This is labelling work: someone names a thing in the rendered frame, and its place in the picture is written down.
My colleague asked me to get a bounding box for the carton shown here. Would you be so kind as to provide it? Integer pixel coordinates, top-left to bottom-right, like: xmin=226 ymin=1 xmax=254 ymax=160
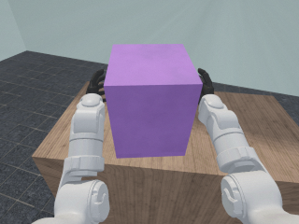
xmin=104 ymin=44 xmax=203 ymax=159

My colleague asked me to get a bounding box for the left robot upper arm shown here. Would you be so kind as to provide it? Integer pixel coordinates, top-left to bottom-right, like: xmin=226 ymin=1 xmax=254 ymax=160
xmin=32 ymin=179 xmax=110 ymax=224

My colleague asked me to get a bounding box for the pedestal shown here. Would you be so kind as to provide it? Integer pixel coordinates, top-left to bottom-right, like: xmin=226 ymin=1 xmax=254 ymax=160
xmin=32 ymin=81 xmax=299 ymax=224

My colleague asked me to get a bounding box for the left robot hand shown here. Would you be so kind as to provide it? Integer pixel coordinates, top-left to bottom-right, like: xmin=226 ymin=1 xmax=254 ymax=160
xmin=85 ymin=69 xmax=107 ymax=103

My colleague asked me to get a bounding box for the right robot upper arm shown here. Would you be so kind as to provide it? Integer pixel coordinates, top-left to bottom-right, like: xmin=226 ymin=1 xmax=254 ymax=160
xmin=221 ymin=170 xmax=299 ymax=224

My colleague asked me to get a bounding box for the right robot forearm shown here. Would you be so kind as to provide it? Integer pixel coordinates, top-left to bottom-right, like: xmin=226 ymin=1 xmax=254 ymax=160
xmin=198 ymin=94 xmax=283 ymax=206

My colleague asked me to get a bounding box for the right robot hand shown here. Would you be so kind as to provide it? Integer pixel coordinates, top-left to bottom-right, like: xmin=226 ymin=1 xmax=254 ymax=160
xmin=197 ymin=68 xmax=214 ymax=105

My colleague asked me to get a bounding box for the left robot forearm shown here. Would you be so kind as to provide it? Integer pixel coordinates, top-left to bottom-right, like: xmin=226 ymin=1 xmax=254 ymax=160
xmin=54 ymin=93 xmax=106 ymax=215

